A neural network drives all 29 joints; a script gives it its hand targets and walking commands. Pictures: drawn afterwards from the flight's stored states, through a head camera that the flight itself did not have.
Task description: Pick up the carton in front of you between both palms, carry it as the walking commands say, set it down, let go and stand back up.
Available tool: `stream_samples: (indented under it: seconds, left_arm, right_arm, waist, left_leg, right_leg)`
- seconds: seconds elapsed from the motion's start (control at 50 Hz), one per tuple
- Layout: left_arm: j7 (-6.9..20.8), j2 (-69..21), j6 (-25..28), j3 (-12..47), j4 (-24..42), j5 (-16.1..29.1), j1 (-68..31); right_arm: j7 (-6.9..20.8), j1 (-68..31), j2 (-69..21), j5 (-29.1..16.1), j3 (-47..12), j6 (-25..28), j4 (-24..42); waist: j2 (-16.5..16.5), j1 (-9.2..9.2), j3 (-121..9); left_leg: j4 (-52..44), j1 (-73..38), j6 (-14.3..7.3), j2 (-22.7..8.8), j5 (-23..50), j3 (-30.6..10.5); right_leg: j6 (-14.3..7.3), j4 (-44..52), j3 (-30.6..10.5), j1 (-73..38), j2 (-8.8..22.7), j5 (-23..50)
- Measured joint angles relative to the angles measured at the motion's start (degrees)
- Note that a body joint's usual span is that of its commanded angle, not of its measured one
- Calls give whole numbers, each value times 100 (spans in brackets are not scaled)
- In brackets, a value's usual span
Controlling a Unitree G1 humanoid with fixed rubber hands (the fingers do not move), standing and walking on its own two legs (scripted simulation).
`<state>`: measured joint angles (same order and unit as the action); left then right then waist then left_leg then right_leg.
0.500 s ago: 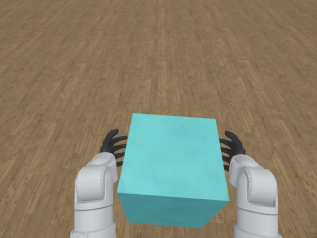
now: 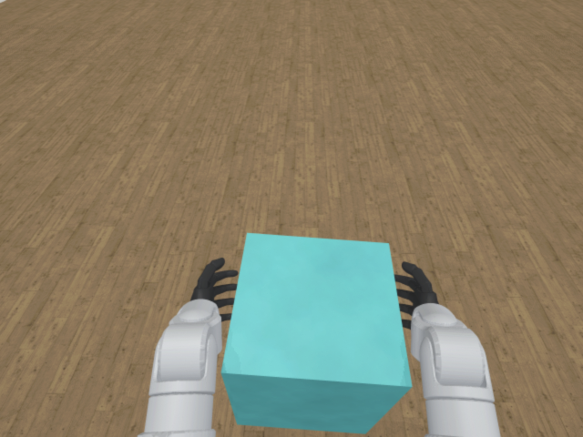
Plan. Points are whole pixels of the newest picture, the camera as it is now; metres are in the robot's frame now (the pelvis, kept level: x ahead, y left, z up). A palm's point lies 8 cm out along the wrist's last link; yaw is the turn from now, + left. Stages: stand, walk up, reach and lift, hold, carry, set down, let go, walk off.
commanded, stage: carry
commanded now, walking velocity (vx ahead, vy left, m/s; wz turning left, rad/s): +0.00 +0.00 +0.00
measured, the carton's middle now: (309, 338) +0.27 +0.01 -0.04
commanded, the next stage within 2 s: hold in 1.32 s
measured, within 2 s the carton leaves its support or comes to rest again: neither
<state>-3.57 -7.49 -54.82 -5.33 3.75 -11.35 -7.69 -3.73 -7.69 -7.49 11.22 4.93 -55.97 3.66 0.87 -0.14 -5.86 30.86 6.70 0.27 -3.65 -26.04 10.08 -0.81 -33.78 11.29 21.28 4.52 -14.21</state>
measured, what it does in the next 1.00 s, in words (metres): shifts its weight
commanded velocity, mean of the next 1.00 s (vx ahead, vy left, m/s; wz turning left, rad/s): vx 0.00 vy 0.00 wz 0.00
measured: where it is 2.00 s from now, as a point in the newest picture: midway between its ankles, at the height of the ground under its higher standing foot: outside the picture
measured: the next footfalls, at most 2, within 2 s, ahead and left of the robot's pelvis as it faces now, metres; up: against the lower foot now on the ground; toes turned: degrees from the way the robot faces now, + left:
none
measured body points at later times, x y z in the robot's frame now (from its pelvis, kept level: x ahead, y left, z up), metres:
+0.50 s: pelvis -0.04 +0.01 +0.00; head -0.06 +0.01 +0.45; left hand +0.26 +0.16 +0.04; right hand +0.26 -0.14 +0.04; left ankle -0.11 +0.09 -0.73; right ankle +0.04 -0.11 -0.73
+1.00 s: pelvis -0.05 +0.02 +0.00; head -0.07 +0.02 +0.45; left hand +0.25 +0.17 +0.03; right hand +0.25 -0.13 +0.03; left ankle -0.11 +0.09 -0.73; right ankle +0.04 -0.11 -0.73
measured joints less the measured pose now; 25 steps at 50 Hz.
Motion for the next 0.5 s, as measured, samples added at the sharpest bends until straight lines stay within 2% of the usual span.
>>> stream_samples:
  seconds: [0.22,0.28,0.36,0.5]
  left_arm:
    - [168,-76,1208,-444,-1565,-401,-518]
    - [174,-106,1483,-587,-1817,-449,-661]
    - [140,-118,1617,-627,-1785,-405,-709]
    - [115,-83,1383,-475,-1426,-275,-547]
  right_arm:
    - [151,-562,-85,409,469,1229,-1577]
    - [173,-715,-119,475,623,1509,-1828]
    - [156,-765,-131,437,658,1657,-1800]
    - [116,-596,-93,292,503,1448,-1439]
  waist:
    - [-38,4,74]
    - [-49,-1,121]
    - [-56,-1,174]
    - [-43,8,155]
  left_leg:
    - [-25,89,-75,68,215,34]
    - [-20,143,-95,85,267,39]
    - [5,223,-117,101,311,39]
    - [80,320,-148,116,317,40]
  right_leg:
    - [-5,260,-24,-16,47,354]
    - [-6,325,-28,6,60,447]
    - [-4,383,-29,45,76,537]
    - [12,393,-29,102,103,596]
